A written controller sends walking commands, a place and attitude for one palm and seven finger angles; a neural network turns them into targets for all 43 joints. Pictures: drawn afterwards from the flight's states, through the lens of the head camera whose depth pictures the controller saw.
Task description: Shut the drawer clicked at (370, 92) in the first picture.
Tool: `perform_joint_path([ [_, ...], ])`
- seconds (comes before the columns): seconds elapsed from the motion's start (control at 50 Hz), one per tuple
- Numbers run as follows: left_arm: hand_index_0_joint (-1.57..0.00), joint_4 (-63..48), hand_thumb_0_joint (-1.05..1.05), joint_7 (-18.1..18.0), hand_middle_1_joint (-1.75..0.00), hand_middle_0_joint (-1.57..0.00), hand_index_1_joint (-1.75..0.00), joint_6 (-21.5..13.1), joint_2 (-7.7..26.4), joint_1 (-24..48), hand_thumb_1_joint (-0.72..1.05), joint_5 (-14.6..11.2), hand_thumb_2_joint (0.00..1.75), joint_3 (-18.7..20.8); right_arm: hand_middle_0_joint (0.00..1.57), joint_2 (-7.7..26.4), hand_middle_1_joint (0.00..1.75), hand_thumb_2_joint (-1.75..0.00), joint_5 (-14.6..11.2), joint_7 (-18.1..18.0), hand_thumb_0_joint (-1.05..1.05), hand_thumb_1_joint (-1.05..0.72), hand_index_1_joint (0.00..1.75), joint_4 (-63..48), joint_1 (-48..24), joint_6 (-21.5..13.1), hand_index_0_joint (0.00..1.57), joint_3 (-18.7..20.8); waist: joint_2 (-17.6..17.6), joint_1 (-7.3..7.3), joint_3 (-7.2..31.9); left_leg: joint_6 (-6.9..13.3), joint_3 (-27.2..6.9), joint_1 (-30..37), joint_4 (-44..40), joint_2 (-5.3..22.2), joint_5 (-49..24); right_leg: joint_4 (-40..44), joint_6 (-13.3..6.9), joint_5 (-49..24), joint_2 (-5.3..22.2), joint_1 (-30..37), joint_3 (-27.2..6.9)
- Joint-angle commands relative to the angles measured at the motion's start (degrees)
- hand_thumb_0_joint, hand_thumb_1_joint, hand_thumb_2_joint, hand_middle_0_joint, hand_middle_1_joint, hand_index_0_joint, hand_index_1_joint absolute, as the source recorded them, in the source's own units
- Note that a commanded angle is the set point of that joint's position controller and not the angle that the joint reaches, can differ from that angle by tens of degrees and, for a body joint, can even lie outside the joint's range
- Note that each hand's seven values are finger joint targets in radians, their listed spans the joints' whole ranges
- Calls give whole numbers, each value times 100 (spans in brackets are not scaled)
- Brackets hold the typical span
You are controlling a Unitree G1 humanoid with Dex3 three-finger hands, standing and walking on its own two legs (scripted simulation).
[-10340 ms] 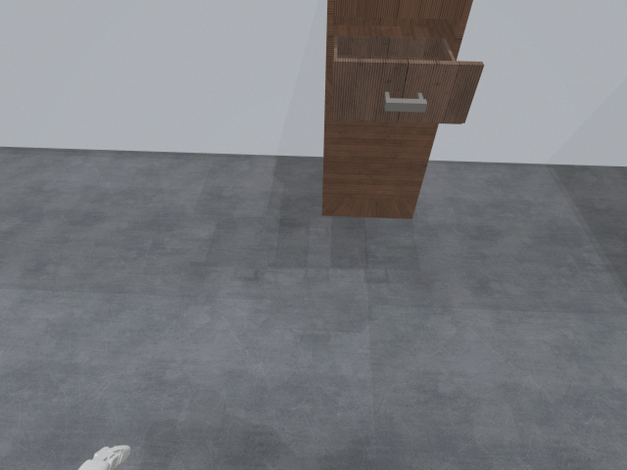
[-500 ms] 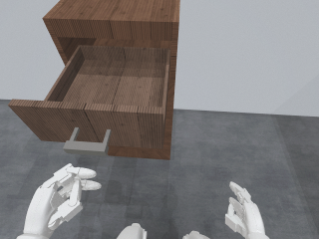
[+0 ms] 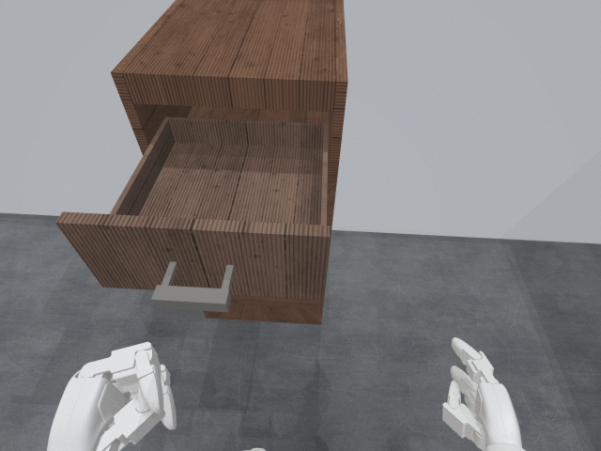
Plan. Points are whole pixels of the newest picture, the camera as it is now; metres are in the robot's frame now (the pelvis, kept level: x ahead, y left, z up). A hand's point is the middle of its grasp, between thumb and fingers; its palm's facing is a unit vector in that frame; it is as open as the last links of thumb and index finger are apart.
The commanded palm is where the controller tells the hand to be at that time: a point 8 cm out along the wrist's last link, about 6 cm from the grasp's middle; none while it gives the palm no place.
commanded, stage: raise the hand and make a fist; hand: left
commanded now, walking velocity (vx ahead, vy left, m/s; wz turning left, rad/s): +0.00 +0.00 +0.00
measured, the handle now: (196, 284) +0.33 +0.18 +0.03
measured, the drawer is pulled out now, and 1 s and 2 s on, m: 0.30 0.30 0.30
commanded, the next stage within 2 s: bring the fist close to the handle in 0.70 s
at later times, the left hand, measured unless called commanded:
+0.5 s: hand (169, 396) +0.15 +0.14 +0.13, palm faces +0.03 -1.00 -0.04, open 3.3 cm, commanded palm +0.10 +0.19 +0.13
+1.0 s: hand (171, 399) +0.16 +0.14 +0.11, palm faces +0.08 -0.99 -0.08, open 3.3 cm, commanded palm +0.12 +0.20 +0.11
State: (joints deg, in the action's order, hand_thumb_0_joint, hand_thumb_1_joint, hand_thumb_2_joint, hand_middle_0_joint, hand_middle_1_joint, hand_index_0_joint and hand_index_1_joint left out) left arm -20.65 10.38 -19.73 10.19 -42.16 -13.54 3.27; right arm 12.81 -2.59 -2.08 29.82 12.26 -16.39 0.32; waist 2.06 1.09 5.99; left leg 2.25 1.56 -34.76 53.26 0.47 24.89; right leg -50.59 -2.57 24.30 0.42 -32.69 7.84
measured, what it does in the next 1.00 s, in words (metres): stands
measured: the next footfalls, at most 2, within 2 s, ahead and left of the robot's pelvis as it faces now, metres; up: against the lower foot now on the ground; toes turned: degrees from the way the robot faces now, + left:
none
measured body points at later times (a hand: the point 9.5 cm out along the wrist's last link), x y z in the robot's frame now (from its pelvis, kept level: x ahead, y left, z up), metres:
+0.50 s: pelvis +0.02 +0.01 +0.01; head +0.01 +0.00 +0.46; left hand +0.15 +0.19 +0.13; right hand +0.21 -0.20 -0.04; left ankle +0.02 +0.09 -0.69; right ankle +0.02 -0.09 -0.69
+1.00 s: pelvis +0.02 -0.02 +0.01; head +0.02 -0.04 +0.46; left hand +0.15 +0.20 +0.11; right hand +0.21 -0.24 -0.05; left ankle +0.02 +0.09 -0.69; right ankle +0.02 -0.09 -0.69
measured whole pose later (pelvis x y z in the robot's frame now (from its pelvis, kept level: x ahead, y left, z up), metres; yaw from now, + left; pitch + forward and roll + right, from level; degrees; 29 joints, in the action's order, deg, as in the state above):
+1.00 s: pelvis +0.02 -0.02 +0.01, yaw +0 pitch +5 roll -1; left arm -22.9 9.9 -15.1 10.8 -44.4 -14.0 5.2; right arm 12.9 -2.8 -2.5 30.5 13.5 -15.4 -1.0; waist 3.2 1.8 5.7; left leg 0.3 0.5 -29.9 49.5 1.3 24.6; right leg -47.3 -4.2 24.6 -0.8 -27.9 8.6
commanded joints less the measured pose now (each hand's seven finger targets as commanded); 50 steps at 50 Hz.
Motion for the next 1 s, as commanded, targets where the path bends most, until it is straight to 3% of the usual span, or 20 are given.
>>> perform_joint_path([
  [0.0, -140, -1604, 0, -215, -160, -140, -160, -34, 342, -195, 90, 65, 90, 53, 20, 573, 30, -90, -34, -1, 0, -90, 30, -1115, -506, -260, 20, 139, 105, 15, 286, -17, -514, 499, -1244, 55, -342, 974, 122, 61, -58, 181, -316],
  [0.02, -140, -1722, 0, -224, -160, -140, -160, 46, 323, -150, 90, 96, 90, -45, 20, 586, 30, -90, -37, 10, 0, -90, 30, -1144, -499, -250, 20, 112, 156, -11, 274, -17, -518, 562, -1258, 63, -416, 972, 124, -44, -65, 194, -303],
  [0.04, -140, -1709, 0, -282, -160, -140, -160, 135, 368, -197, 90, 146, 90, 17, 20, 575, 30, -90, -26, 14, 0, -90, 30, -1121, -536, -221, 20, 104, -23, 18, 247, -22, -554, 562, -1296, 83, -483, 964, 121, -112, -76, 264, -258],
  [0.14, -140, -2108, 0, -381, -160, -140, -160, 488, 297, -284, 90, 273, 90, -183, 20, 551, 30, -90, -19, 51, 0, -90, 30, -1199, -569, -152, 20, 22, 35, 50, 64, -56, -609, 690, -1429, 123, -613, 963, 114, -268, -99, 335, -188],
  [0.26, -140, -2796, 0, -494, -160, -140, -160, 659, 229, -615, 90, 348, 90, -319, 20, 496, 30, -90, -19, 122, 0, -90, 30, -1291, -505, -121, 20, -4, 85, 104, 249, -121, -603, 956, -1475, 149, -1123, 925, 116, -646, -101, 532, -136],
  [0.34, -140, -2613, 0, -508, -160, -140, -160, 720, -20, -758, 90, 415, 90, -599, 20, 511, 30, -90, -23, 153, 0, -90, 30, -1253, -485, -104, 20, 9, -118, 18, -62, -133, -624, 870, -1466, 164, -1075, 943, 141, -610, -118, 403, -94],
  [0.42, -140, -2619, 0, -523, -160, -140, -160, 664, 142, -1034, 90, 454, 90, -433, 20, 514, 30, -90, -16, 134, 0, -90, 30, -1295, -473, -61, 20, 50, -241, 74, 106, -100, -516, 807, -1386, 99, -1070, 942, 142, -697, -105, 520, -165],
  [0.46, -140, -2754, 0, -562, -160, -140, -160, 597, 188, -1139, 90, 492, 90, -373, 20, 489, 30, -90, -13, 135, 0, -90, 30, -1319, -480, -45, 20, 69, -140, 136, 278, -105, -481, 857, -1355, 84, -1213, 896, 128, -795, -96, 612, -180],
  [0.54, -140, -2803, 0, -594, -160, -140, -160, 412, 294, -871, 90, 385, 90, -212, 20, 484, 30, -90, -14, 105, 0, -90, 30, -1283, -427, -65, 20, 77, -8, 90, 246, -79, -437, 788, -1260, 56, -1133, 963, 127, -763, -99, 559, -252],
  [0.62, -140, -2596, 0, -514, -160, -140, -160, 270, 221, -910, 90, 272, 90, -238, 20, 503, 30, -90, -25, 95, 0, -90, 30, -1252, -405, -135, 20, 72, -90, 37, 178, -47, -414, 702, -1184, 30, -1042, 1008, 139, -739, -89, 505, -295],
  [0.68, -140, -2320, 0, -433, -160, -140, -160, 287, 393, -918, 90, 197, 90, 34, 20, 501, 30, -90, -42, 45, 0, -90, 30, -1179, -430, -149, 20, 103, -323, 36, 143, -26, -368, 606, -1123, 4, -966, 1178, 151, -713, -58, 593, -448],
  [0.74, -140, -2186, 0, -322, -160, -140, -160, 337, 562, -1051, 90, 173, 90, 280, 20, 482, 30, -90, -76, 7, 0, -90, 30, -1146, -501, -144, 20, 128, -322, 118, 303, -20, -299, 637, -1074, -24, -1153, 1248, 151, -965, -16, 825, -586],
  [0.76, -140, -2240, 0, -267, -160, -140, -160, 340, 419, -1008, 90, 126, 90, 151, 20, 475, 30, -90, -76, 7, 0, -90, 30, -1161, -502, -154, 20, 89, -153, 93, 287, -21, -280, 683, -1101, -39, -1157, 1251, 153, -986, -4, 820, -567],
  [0.78, -140, -2232, 0, -243, -160, -140, -160, 344, 497, -913, 90, 83, 90, 226, 20, 458, 30, -90, -89, -2, 0, -90, 30, -1150, -518, -171, 20, 91, -177, 76, 212, -20, -287, 665, -1094, -38, -1121, 1295, 164, -961, 2, 786, -603],
  [0.82, -140, -1858, 0, -199, -160, -140, -160, 330, 538, -777, 90, -32, 90, 420, 20, 466, 30, -90, -84, -66, 0, -90, 30, -1052, -518, -167, 20, 96, -528, 37, 38, -26, -272, 492, -1013, -62, -994, 1458, 215, -798, 35, 758, -762],
  [0.86, -140, -1600, 0, -129, -160, -140, -160, 243, 503, -531, 90, -96, 90, 435, 20, 493, 30, -90, -67, -101, 0, -90, 30, -981, -510, -172, 20, 83, -566, -13, -136, -30, -271, 406, -961, -88, -884, 1595, 237, -619, 69, 675, -895],
  [0.88, -140, -1466, 0, -99, -160, -140, -160, 177, 600, -401, 90, -123, 90, 586, 20, 501, 30, -90, -67, -116, 0, -90, 30, -926, -500, -183, 20, 102, -517, -9, -144, -44, -268, 369, -935, -89, -837, 1614, 249, -548, 83, 655, -952],
  [0.94, -140, -1425, 0, 13, -160, -140, -160, -31, 541, -74, 90, -157, 90, 485, 20, 547, 30, -90, -47, -108, 0, -90, 30, -881, -466, -268, 20, 91, -152, -46, -6, -35, -261, 449, -878, -116, -898, 1583, 235, -605, 101, 631, -976],
  [0.98, -140, -1264, 0, 74, -160, -140, -160, -139, 627, 9, 90, -161, 90, 558, 20, 551, 30, -90, -38, -94, 0, -90, 30, -814, -401, -312, 20, 102, -122, -67, 160, -39, -268, 445, -830, -117, -970, 1535, 253, -786, 138, 689, -1013],
])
